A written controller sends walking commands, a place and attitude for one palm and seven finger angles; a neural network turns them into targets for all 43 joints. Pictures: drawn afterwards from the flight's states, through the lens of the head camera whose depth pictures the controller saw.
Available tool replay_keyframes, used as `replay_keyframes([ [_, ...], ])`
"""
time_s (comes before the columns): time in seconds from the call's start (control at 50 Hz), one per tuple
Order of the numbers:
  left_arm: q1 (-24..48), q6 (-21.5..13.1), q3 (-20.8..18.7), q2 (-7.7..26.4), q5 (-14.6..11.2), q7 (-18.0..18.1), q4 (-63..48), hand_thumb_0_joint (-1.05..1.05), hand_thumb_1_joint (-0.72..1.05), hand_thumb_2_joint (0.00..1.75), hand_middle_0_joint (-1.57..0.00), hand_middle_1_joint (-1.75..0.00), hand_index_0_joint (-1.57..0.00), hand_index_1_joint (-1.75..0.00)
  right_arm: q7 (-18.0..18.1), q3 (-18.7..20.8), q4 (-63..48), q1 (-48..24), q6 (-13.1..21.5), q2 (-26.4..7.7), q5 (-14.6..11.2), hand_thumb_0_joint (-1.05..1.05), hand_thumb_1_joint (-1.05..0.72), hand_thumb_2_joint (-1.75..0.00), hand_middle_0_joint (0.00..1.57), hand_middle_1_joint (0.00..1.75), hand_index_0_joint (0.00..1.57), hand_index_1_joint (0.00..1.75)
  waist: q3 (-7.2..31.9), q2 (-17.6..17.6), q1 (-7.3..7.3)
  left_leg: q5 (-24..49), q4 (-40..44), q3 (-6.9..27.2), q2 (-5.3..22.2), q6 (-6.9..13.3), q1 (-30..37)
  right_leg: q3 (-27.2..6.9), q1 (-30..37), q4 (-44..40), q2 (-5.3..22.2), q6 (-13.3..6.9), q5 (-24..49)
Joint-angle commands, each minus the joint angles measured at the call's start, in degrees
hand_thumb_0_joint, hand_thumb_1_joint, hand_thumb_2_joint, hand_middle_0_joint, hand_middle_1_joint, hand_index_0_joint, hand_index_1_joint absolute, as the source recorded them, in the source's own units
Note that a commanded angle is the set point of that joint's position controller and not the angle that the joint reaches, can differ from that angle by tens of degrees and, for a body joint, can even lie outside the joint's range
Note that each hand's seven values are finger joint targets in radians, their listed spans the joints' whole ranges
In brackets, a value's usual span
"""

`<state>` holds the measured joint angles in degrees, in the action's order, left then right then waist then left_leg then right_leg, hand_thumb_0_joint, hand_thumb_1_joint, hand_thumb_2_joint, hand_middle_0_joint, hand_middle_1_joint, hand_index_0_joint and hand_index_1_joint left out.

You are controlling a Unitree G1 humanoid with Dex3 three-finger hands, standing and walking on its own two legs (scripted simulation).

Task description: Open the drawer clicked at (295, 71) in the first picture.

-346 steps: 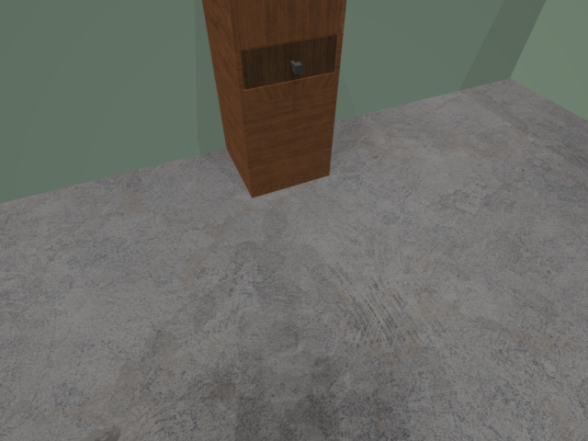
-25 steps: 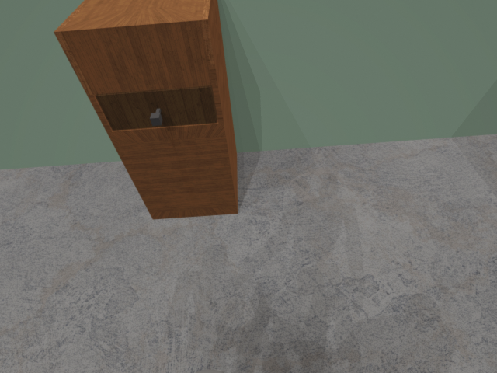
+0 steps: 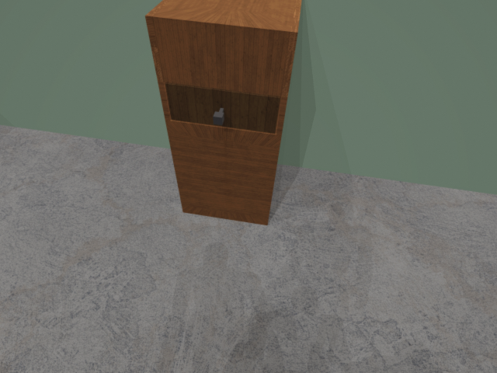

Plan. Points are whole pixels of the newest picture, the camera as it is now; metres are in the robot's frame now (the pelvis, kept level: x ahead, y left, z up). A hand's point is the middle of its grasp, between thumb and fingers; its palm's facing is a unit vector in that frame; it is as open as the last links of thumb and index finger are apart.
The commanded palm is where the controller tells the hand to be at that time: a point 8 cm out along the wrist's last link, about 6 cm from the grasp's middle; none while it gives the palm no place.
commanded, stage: take the last steps up to it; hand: left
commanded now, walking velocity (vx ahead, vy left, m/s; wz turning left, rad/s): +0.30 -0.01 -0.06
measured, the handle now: (219, 115) +0.90 +0.22 -0.12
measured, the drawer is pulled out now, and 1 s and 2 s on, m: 0.00 0.00 0.00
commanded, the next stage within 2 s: come to a stop and stand still in 0.92 s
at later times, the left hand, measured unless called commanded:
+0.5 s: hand (189, 289) +0.30 +0.17 -0.16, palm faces -0.11 -0.97 -0.20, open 7.3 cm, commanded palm none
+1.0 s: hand (183, 306) +0.27 +0.18 -0.18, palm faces +0.08 -0.98 -0.17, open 7.3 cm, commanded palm none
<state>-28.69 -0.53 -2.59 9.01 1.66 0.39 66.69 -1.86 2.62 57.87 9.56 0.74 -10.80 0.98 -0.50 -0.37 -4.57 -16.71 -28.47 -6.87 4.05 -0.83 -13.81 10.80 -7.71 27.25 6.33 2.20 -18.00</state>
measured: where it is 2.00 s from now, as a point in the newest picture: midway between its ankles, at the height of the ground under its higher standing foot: (253, 366)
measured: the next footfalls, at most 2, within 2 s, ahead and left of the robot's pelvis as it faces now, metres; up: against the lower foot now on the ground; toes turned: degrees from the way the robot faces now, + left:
right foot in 0.54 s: +0.31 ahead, -0.12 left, +0.00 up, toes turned -12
left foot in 0.98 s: +0.41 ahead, +0.11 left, +0.00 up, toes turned +6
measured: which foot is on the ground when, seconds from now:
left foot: down 0.00-0.54, up 0.56-0.96, down 0.98-1.00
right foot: down 0.00-0.00, up 0.02-0.52, down 0.54-1.00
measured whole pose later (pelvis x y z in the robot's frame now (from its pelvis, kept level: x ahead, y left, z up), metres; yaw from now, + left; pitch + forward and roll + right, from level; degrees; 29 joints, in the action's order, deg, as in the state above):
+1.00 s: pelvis +0.31 +0.00 +0.00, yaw -2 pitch -2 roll -2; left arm -20.8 -1.7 -2.8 9.8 1.1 0.3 64.9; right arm -0.7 2.6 58.4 8.6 2.7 -10.4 1.2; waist -1.2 -0.2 -2.7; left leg -11.1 -30.7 -7.0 4.6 -0.3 -17.4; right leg 9.7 -8.2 29.4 2.2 -0.2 -18.9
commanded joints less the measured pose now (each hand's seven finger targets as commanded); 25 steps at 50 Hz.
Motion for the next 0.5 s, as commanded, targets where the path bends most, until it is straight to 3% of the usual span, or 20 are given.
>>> replay_keyframes([
  [0.0, 9.9, -1.3, 0.0, 3.1, 0.1, 0.0, -8.5, 0.00, 0.90, 0.90, -0.20, -0.30, -0.20, -0.30, 2.4, 2.9, 3.3, 19.9, 0.9, -13.1, 0.6, 0.00, -0.90, -0.90, 0.20, 0.30, 0.20, 0.30, -3.9, 16.3, 11.10, -22.1, 20.3, 29.0, 20.7, 9.2, 17.1, -4.3, -32.4, 27.8, -1.7, -2.3, -15.6],
  [0.02, 11.8, -1.1, -0.3, 3.0, 0.3, 0.1, -8.2, 0.00, 0.90, 0.90, -0.20, -0.30, -0.20, -0.30, 2.9, 2.4, 3.2, 17.3, 1.1, -11.0, 0.6, 0.00, -0.90, -0.90, 0.20, 0.30, 0.20, 0.30, -5.7, 16.0, 10.17, -21.3, 21.4, 27.9, 19.8, 9.0, 13.3, -7.0, -33.6, 34.3, -0.1, -2.6, -11.8],
  [0.04, 11.6, -1.0, -0.6, 3.6, 0.1, -0.3, -7.5, 0.00, 0.90, 0.90, -0.20, -0.30, -0.20, -0.30, 3.0, 1.5, 2.2, 13.5, 1.3, -7.8, 0.3, 0.00, -0.90, -0.90, 0.20, 0.30, 0.20, 0.30, -8.3, 12.4, 8.19, -17.8, 21.6, 23.5, 18.0, 8.8, 8.8, -8.2, -32.8, 36.6, 1.5, -2.7, -6.8],
  [0.06, 10.5, -0.9, -0.8, 3.8, 0.2, -0.9, -6.2, 0.00, 0.90, 0.90, -0.20, -0.30, -0.20, -0.30, 3.1, 0.9, 1.6, 10.9, 1.7, -5.7, 0.1, 0.00, -0.90, -0.90, 0.20, 0.30, 0.20, 0.30, -9.0, 8.0, 6.41, -12.9, 21.9, 19.3, 16.0, 8.0, 5.6, -8.4, -30.2, 37.2, 2.4, -2.3, -2.7],
  [0.08, 8.9, -0.9, -0.9, 2.4, 0.3, -1.0, -5.5, 0.00, 0.90, 0.90, -0.20, -0.30, -0.20, -0.30, 3.2, 0.8, 1.3, 10.6, 2.5, -4.1, 0.2, 0.00, -0.90, -0.90, 0.20, 0.30, 0.20, 0.30, -8.1, 6.3, 5.41, -5.9, 21.6, 15.2, 13.8, 7.3, 5.3, -8.2, -28.5, 37.1, 2.2, -1.8, 0.6],
  [0.12, 7.7, -0.5, -0.9, 1.7, 0.4, -1.0, -5.1, 0.00, 0.90, 0.90, -0.20, -0.30, -0.20, -0.30, 3.5, 0.7, 1.5, 11.7, 3.5, -3.2, 0.0, 0.00, -0.90, -0.90, 0.20, 0.30, 0.20, 0.30, -6.2, 5.3, 4.52, 6.5, 20.5, 10.6, 12.0, 7.6, 7.3, -8.0, -28.0, 36.9, 1.8, -0.8, 4.2],
  [0.16, 8.8, -0.2, -1.1, 2.2, 0.1, -1.0, -5.7, 0.00, 0.90, 0.90, -0.20, -0.30, -0.20, -0.30, 3.7, 0.4, 2.2, 12.8, 4.0, -3.0, -0.2, 0.00, -0.90, -0.90, 0.20, 0.30, 0.20, 0.30, -5.9, 6.4, 3.87, 14.4, 19.8, 8.7, 11.7, 8.1, 9.6, -8.2, -29.6, 36.3, 1.7, -0.3, 5.8],
  [0.2, 12.0, 0.2, -1.1, 2.4, 0.0, -1.1, -6.9, 0.00, 0.90, 0.90, -0.20, -0.30, -0.20, -0.30, 3.9, 0.2, 3.2, 14.7, 4.2, -3.0, -0.3, 0.00, -0.90, -0.90, 0.20, 0.30, 0.20, 0.30, -6.7, 6.3, 4.07, 20.5, 19.2, 7.6, 12.1, 8.8, 10.9, -8.3, -31.5, 35.3, 1.7, 0.1, 6.9],
  [0.28, 19.7, 0.3, -0.8, 2.8, -0.2, -1.4, -9.9, 0.00, 0.90, 0.90, -0.20, -0.30, -0.20, -0.30, 4.0, 0.4, 4.9, 17.6, 4.1, -3.4, 0.1, 0.00, -0.90, -0.90, 0.20, 0.30, 0.20, 0.30, -8.2, 5.7, 5.16, 24.5, 18.4, 6.6, 13.0, 9.7, 13.9, -7.3, -33.2, 27.1, 1.9, -0.1, 7.9],
  [0.36, 27.0, -0.1, -0.3, 2.4, -0.5, -1.5, -12.5, 0.00, 0.90, 0.90, -0.20, -0.30, -0.20, -0.30, 4.0, 0.4, 6.9, 21.5, 3.7, -3.6, 0.6, 0.00, -0.90, -0.90, 0.20, 0.30, 0.20, 0.30, -9.9, 6.2, 7.51, 27.6, 16.8, 6.0, 13.4, 9.3, 15.0, -5.4, -30.2, 18.1, 0.4, -1.4, 6.8],
  [0.4, 28.9, -0.4, -0.3, 2.3, -0.5, -1.6, -13.3, 0.00, 0.90, 0.90, -0.20, -0.30, -0.20, -0.30, 4.0, 0.5, 7.4, 21.7, 3.5, -4.1, 0.9, 0.00, -0.90, -0.90, 0.20, 0.30, 0.20, 0.30, -10.0, 6.6, 7.77, 29.8, 15.1, 4.8, 13.6, 8.9, 14.5, -4.7, -26.8, 13.9, -0.5, -2.4, 5.9],
  [0.44, 26.7, -0.9, -0.4, 2.8, -0.5, -1.6, -13.0, 0.00, 0.90, 0.90, -0.20, -0.30, -0.20, -0.30, 3.9, 0.6, 7.8, 21.3, 3.3, -5.0, 0.9, 0.00, -0.90, -0.90, 0.20, 0.30, 0.20, 0.30, -7.9, 6.7, 6.45, 38.4, 10.4, 3.5, 13.3, 8.4, 14.5, -2.7, -19.6, 9.8, -3.1, -3.8, 3.4],
  [0.46, 22.4, -1.3, -0.7, 3.6, -0.5, -1.4, -11.7, 0.00, 0.90, 0.90, -0.20, -0.30, -0.20, -0.30, 3.8, 0.6, 8.2, 21.2, 3.2, -5.1, 0.7, 0.00, -0.90, -0.90, 0.20, 0.30, 0.20, 0.30, -5.1, 4.6, 4.38, 44.4, 4.9, 2.5, 12.2, 7.5, 13.9, -1.1, -12.8, 6.8, -5.1, -4.4, 4.6],
  [0.48, 14.3, -1.8, -1.1, 4.8, -0.3, -1.2, -9.1, 0.00, 0.90, 0.90, -0.20, -0.30, -0.20, -0.30, 3.8, 0.6, 8.0, 19.9, 3.2, -5.6, 0.2, 0.00, -0.90, -0.90, 0.20, 0.30, 0.20, 0.30, -1.1, 4.8, 0.63, 44.8, -3.4, 0.6, 10.2, 5.8, 11.1, -0.5, -2.3, 3.3, -6.0, -4.8, 9.0],
])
